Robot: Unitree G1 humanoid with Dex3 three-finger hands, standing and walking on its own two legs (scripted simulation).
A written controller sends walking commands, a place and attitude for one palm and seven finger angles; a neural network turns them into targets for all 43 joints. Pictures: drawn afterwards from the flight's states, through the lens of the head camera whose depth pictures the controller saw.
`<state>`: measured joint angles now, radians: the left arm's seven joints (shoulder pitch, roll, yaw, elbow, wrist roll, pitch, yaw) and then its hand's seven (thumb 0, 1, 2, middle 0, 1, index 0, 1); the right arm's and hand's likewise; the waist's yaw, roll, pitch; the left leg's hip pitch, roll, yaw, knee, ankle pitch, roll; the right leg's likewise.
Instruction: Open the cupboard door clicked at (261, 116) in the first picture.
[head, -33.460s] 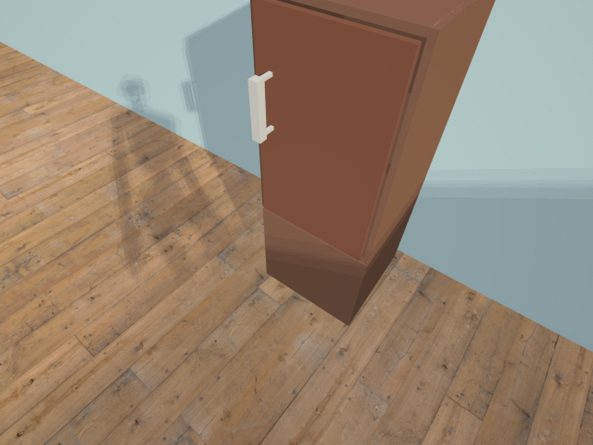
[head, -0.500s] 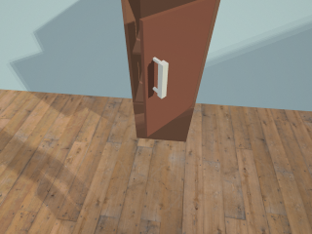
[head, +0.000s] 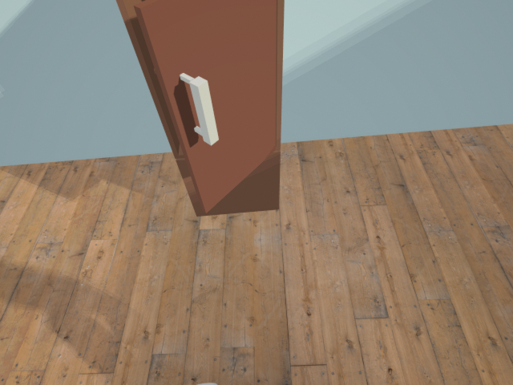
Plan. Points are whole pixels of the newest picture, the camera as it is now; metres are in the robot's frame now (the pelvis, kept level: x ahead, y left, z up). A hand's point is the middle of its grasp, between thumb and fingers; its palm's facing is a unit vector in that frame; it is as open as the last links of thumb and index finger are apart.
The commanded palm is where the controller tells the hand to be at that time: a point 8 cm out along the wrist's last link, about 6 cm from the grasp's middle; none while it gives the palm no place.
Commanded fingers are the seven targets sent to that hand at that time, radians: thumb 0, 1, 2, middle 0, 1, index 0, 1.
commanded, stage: walk to a spot facing it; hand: left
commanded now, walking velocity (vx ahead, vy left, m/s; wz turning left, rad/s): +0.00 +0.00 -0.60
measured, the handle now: (198, 109) +0.62 +0.18 +0.05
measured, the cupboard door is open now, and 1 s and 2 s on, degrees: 45 45 45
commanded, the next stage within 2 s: none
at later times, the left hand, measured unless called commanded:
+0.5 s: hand out of the picture +0.09 +0.22 -0.16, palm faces -0.17 -0.96 -0.24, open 7.4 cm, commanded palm none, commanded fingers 0.00 0.90 0.90 -0.20 -0.30 -0.20 -0.30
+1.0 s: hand (214, 330) +0.22 +0.11 -0.15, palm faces -0.57 -0.78 -0.26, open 7.4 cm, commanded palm none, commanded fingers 0.00 0.90 0.90 -0.20 -0.30 -0.20 -0.30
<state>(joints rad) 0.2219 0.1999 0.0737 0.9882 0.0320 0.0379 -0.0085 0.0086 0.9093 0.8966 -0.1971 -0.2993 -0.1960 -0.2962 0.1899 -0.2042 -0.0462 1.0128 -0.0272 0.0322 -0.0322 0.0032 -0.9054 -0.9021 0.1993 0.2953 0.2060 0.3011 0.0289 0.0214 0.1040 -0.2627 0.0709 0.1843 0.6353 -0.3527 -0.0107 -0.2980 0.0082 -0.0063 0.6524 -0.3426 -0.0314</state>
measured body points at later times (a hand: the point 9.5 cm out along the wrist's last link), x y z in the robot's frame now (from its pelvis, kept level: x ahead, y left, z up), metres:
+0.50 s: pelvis +0.01 +0.03 +0.01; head +0.07 +0.02 +0.45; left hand +0.10 +0.27 -0.15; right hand +0.09 -0.25 -0.12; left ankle +0.03 +0.16 -0.73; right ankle +0.00 -0.09 -0.72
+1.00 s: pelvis +0.02 +0.01 +0.01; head +0.07 -0.03 +0.45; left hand +0.25 +0.15 -0.13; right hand -0.09 -0.25 -0.13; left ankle +0.08 +0.13 -0.67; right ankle -0.03 -0.10 -0.72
